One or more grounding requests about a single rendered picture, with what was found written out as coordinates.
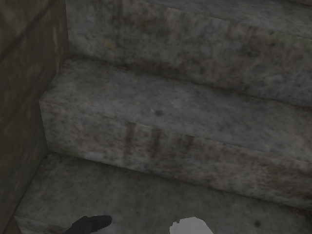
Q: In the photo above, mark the robot right thigh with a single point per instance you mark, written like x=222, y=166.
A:
x=190, y=225

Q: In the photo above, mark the robot left hand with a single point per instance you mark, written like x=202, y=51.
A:
x=88, y=225

